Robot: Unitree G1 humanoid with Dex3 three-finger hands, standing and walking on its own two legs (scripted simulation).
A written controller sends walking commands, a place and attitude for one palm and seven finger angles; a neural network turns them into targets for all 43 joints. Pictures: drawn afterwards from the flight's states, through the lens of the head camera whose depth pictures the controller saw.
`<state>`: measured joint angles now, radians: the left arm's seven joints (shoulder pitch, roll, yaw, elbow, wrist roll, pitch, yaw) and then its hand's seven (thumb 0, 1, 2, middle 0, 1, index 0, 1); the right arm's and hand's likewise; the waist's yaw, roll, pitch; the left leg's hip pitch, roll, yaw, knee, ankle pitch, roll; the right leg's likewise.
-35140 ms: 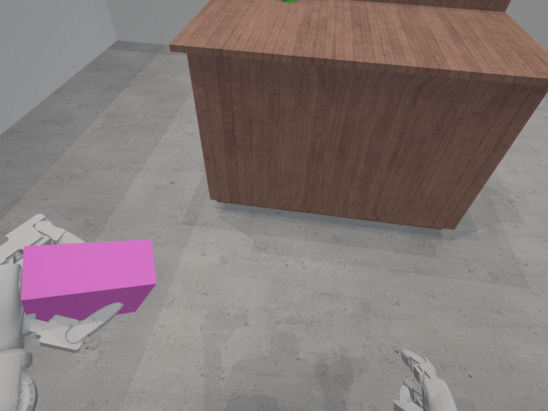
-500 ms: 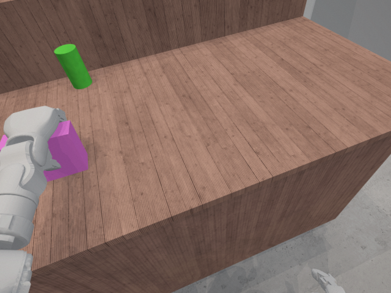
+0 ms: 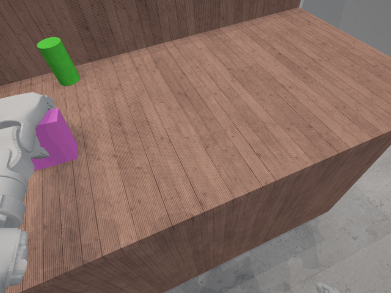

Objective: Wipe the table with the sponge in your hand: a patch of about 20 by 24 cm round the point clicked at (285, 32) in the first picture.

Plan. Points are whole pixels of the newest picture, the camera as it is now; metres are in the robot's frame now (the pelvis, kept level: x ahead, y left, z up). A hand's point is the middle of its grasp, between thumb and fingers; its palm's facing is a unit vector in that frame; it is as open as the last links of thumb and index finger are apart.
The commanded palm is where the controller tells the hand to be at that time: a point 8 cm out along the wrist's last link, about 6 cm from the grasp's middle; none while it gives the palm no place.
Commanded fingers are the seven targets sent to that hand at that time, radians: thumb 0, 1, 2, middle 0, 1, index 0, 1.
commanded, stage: slide across to the middle lane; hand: left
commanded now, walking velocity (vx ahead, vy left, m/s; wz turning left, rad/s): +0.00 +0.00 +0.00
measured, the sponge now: (40, 147) +0.37 +0.37 +0.09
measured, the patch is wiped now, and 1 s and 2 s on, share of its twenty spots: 0.30 0.35 0.55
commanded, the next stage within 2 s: wipe back along the middle lane in 0.58 s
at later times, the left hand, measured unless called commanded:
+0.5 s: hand (68, 116) +0.43 +0.31 +0.13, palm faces +0.00 -0.03 -1.00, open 9.4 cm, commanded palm +0.40 +0.30 +0.19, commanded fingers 0.00 0.10 1.30 -1.20 -1.60 -1.20 -1.60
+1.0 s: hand (80, 125) +0.40 +0.27 +0.13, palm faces +0.06 -0.06 -1.00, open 9.4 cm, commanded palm +0.36 +0.26 +0.18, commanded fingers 0.00 0.10 1.30 -1.20 -1.60 -1.20 -1.60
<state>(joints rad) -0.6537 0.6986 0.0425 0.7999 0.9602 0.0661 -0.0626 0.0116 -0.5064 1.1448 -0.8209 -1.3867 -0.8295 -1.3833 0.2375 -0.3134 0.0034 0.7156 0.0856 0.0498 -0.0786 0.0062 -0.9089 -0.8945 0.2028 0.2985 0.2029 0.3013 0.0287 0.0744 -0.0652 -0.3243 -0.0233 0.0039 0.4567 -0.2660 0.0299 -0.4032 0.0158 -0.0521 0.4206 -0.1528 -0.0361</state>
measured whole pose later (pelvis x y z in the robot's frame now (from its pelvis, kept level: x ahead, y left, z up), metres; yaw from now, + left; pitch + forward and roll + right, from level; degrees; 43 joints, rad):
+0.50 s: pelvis +0.03 +0.02 +0.00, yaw +1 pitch +6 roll -1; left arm -0.64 0.49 -0.13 0.53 0.94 0.34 -0.04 0.00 -0.49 1.14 -0.80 -1.41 -0.81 -1.41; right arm 0.09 -0.26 0.06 0.68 0.07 0.02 -0.05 0.01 -0.91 -0.89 0.20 0.30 0.20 0.30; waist 0.06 0.08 -0.06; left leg -0.20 -0.05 -0.01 0.37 -0.27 0.05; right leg -0.29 -0.01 -0.06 0.36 -0.18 -0.01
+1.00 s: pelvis +0.04 +0.02 +0.00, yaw +1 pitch +4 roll -1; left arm -0.47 0.42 -0.22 0.23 0.94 0.53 -0.04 0.02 -0.47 1.13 -0.77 -1.44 -0.79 -1.43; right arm 0.06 -0.28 0.06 0.69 0.07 0.07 -0.01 0.01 -0.91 -0.89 0.20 0.30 0.20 0.30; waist 0.09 0.11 -0.06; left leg -0.16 -0.05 -0.01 0.37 -0.28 0.05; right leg -0.25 -0.01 -0.06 0.38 -0.20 -0.01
